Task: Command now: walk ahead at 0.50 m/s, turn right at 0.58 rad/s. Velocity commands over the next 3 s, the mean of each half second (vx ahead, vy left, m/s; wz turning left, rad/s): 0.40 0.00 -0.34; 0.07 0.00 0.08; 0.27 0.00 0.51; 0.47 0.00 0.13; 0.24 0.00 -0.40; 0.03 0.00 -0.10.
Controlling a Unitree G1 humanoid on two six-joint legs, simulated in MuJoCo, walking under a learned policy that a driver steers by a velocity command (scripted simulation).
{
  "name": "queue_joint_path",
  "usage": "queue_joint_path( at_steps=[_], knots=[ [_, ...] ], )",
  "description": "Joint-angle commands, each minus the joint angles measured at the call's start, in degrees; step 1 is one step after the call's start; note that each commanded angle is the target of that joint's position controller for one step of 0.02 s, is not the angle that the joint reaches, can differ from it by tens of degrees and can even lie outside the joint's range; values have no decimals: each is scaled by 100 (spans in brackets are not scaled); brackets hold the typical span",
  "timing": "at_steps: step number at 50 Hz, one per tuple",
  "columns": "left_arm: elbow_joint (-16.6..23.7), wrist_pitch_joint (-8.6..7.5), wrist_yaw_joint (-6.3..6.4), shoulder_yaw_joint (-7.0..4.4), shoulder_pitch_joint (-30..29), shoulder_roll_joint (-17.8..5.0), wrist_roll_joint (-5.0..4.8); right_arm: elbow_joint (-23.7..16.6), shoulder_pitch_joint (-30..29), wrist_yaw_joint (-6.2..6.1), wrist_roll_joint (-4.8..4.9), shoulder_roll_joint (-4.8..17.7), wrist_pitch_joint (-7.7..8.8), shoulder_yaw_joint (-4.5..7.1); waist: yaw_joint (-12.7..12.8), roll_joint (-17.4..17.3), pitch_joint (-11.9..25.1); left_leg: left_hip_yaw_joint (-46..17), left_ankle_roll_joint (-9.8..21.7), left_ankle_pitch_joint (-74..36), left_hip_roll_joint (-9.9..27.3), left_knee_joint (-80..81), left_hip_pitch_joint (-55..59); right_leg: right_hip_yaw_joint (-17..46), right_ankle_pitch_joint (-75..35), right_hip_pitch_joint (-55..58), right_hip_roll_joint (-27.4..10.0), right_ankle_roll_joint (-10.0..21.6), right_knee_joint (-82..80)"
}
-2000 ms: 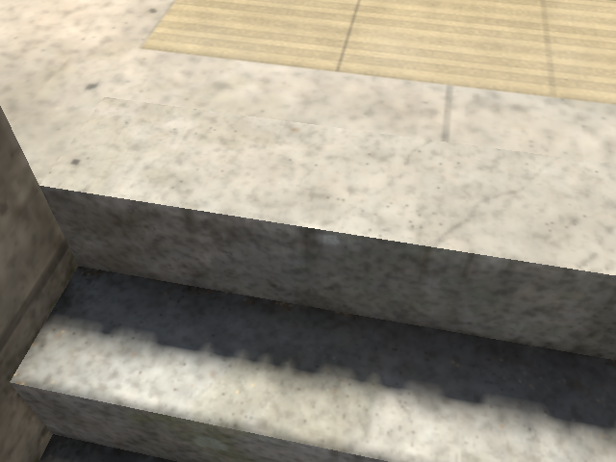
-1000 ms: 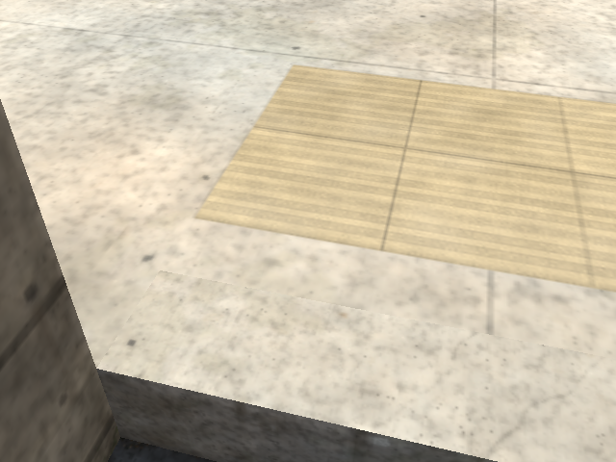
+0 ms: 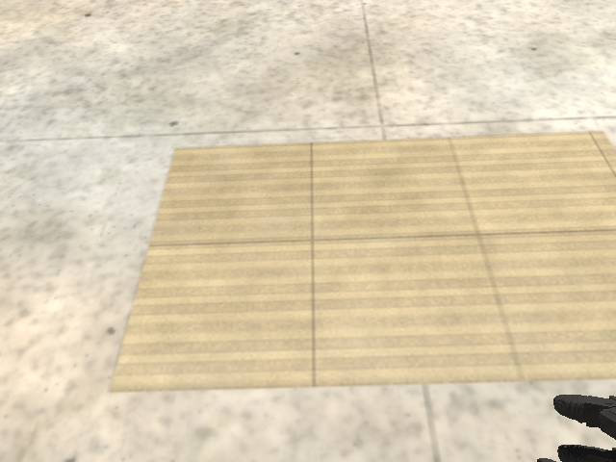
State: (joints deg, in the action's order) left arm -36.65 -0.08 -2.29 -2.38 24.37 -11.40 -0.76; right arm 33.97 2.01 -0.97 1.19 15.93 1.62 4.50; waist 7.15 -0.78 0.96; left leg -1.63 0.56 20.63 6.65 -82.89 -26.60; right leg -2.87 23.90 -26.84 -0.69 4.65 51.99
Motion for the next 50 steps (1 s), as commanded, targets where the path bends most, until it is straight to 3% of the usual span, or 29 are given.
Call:
queue_joint_path(
  at_steps=[1, 2, 5, 8, 13, 15, 17, 19, 21, 22, 23, 24, 25, 26, 27, 28, 29, 31, 33, 35, 37, 39, 40, 42, 44, 45, 46, 47, 50],
  knots=[
    [483, -409, 59, -101, -599, -654, -31, -457, 159, 264, -117, -581, 470, -340, -701, 287, -248, -544, 122, -1516, -375, -2184, -2790, 4398, 2032, 916, -1371, 813, -3228],
    [378, -424, 71, -25, -487, -377, 22, -374, 199, 289, -123, -479, 485, -328, -686, 370, -126, -436, 182, -1769, -408, -2356, -2789, 3984, 1944, 842, -1155, 841, -3022],
    [54, -454, 147, -93, 151, -632, 35, -121, 197, 178, -191, -431, 450, -395, -445, 420, 232, -91, 295, -1710, -516, -2873, -3496, 3839, 1601, 1619, -1105, 1107, -3260],
    [-426, -344, 182, 2, 652, -400, 171, -73, -242, 3, -163, -774, 386, -471, -186, 620, -264, 204, 183, -1282, -544, -4928, -5020, 3501, 699, 2016, -1200, 1221, -3330],
    [-1251, -193, 189, 235, 991, 131, 212, -79, -527, 89, -56, -1298, 287, -744, -84, 864, -789, 349, 62, -760, -418, -6751, -7033, 2757, -77, 2157, -1242, 748, -3357],
    [-1295, -51, 220, 298, 484, 123, 174, -622, -1440, 160, -156, -1430, 331, -946, -195, 854, -917, 861, 94, -1237, -291, -4411, -6271, 2076, -776, 883, -803, 380, -3894],
    [-1604, 66, 442, 301, 1059, 236, 190, -1013, -2229, 97, -192, -1637, 349, -1126, 6, 1346, -1002, 1773, 78, -1280, -299, -2923, -5249, 1999, -2331, 207, -785, 569, -4946],
    [-1587, -18, 466, 172, 883, -197, -60, -946, -1767, 84, -86, -1356, 399, -1015, -396, 1719, -316, 1970, 302, -821, -312, -844, -2821, 1353, -5072, 352, -788, 508, -5357],
    [-1513, -163, 424, -6, 766, -951, -183, -663, -685, 107, -157, -619, 347, -700, -989, 1846, 945, 1890, 619, -279, -875, 265, -1196, 905, -10185, 1948, -987, 449, -4416],
    [-1610, -220, 509, 14, 644, -932, -267, -431, -74, 119, -53, -192, 313, -515, -1349, 1914, 1325, 1711, 676, 238, -1205, 680, -850, 867, -13034, 2821, -1054, 413, -3808],
    [-1560, -323, 445, -11, 201, -1092, -259, -91, 988, 179, -46, 125, 316, -477, -1704, 2014, 1399, 896, 835, -104, -1067, 2090, -685, 1004, -13942, 3805, -1397, 521, -2982],
    [-1524, -389, 401, -38, -33, -1103, -32, 302, 1966, 218, -234, 471, 254, -330, -1988, 1464, 1935, 48, 919, -384, -950, 2444, 516, 1089, -13603, 3588, -1432, 640, -1968],
    [-1591, -434, 232, -38, 610, -784, 10, 711, 2487, 250, -606, 609, 206, -243, -1710, -1089, 2619, -1979, 1683, -2234, 26, 3149, 2771, 1047, -9330, 1472, -507, 438, -246],
    [-1855, -528, -65, 95, 436, -272, 111, 1027, 2627, 85, -786, 358, 35, -276, -1743, -3058, 3087, -4261, 2506, -2778, 656, 5077, 3327, 1930, -1992, 188, 1141, 122, 2851],
    [-1604, -601, -371, 7, 73, -312, -4, 961, 1983, -47, -592, -137, -25, -373, -1455, -1962, 2524, -4101, 2299, -1161, 934, 5307, 2225, 2397, -974, -610, 1299, -92, 5306],
    [-997, -487, -424, 69, -966, -87, -66, 998, 1299, -164, -231, -329, -51, -392, -1223, -844, 1091, -3420, 2008, -53, 798, 5146, 933, 2152, -398, -1368, 1153, -191, 6099],
    [-694, -430, -391, 195, -1258, 144, -1, 1190, 913, -135, -172, -666, 72, -462, -878, -196, -5, -2719, 1685, 805, 758, 5185, -204, 1827, -53, -1757, 819, -8, 6148],
    [-612, -260, -231, 299, -847, 237, -44, 1342, 664, -34, -306, -1108, 320, -557, -312, 627, -536, -1464, 1063, 862, 364, 5267, -1166, 1495, -173, -1567, 403, 391, 5841],
    [-687, -230, -27, 413, -261, 423, -80, 1400, 525, 62, -269, -706, 444, -475, -59, 386, -606, -338, 1064, -261, 75, 5476, -1173, 1393, -1063, -1403, 339, 330, 5043],
    [-572, -109, 222, 394, -220, 283, 36, 1496, 742, 121, -237, -740, 479, -533, -41, 118, -576, 167, 1150, -1126, -15, 5559, -1325, 1161, -1651, -1155, 261, 58, 4136],
    [-223, -47, 325, 531, -428, 380, 35, 1522, 915, -46, -216, -444, 350, -452, 0, -504, -216, 873, 1090, -1726, -346, 5906, -760, 333, -248, -352, -137, -308, 1060],
    [80, -25, 313, 456, -1759, 112, -29, 1361, 1466, -78, -188, 112, 306, -222, -863, -806, -13, -141, 1135, -931, -15, 6704, -253, -215, -8, 443, -39, -685, -138],
    [24, -19, 337, 354, -1661, -111, -134, 1234, 1084, -106, -159, 426, 294, -130, -749, -970, -101, -516, 1195, -763, 326, 6494, -161, 167, -486, 588, -256, -729, -397],
    [-231, -44, 380, 168, -1132, -418, -27, 807, 927, -31, -7, 471, 196, -100, -726, -518, -30, -865, 1319, -287, 443, 6184, 99, 118, -1204, 995, -63, -620, -1316],
    [-179, -174, 404, 7, -945, -686, 71, 790, 1033, 36, -39, 34, 109, -196, -531, -173, -144, -908, 944, 349, 50, 5492, -30, 656, -1280, 1519, -418, -345, -2284],
    [4, -238, 465, -120, -1070, -1186, 243, 626, 1030, 37, -59, -396, 137, -300, -670, 921, -81, -134, 553, 330, -628, 4346, -652, 1992, -1553, 1877, -1465, 95, -3057],
    [-22, -201, 507, -112, -889, -954, 297, 509, 1273, -5, -103, -268, 124, -282, -734, 2011, 411, 230, 259, 1304, -863, 3403, -797, 3052, -1745, 1870, -2128, 859, -3478],
    [105, -261, 520, 5, -826, -493, 283, 514, 1320, 2, -76, -46, 104, -210, -595, 1731, 572, -179, 59, 1551, -728, 2357, -942, 3208, -2067, 2164, -2175, 1114, -3429],
    [325, -253, 520, 4, -1356, -435, 169, 498, 1261, -21, 63, 57, -86, -80, -724, 712, 692, -497, -266, 1123, -548, 590, -1531, 2213, -1576, 2190, -1831, 805, -3135]
  ],
)
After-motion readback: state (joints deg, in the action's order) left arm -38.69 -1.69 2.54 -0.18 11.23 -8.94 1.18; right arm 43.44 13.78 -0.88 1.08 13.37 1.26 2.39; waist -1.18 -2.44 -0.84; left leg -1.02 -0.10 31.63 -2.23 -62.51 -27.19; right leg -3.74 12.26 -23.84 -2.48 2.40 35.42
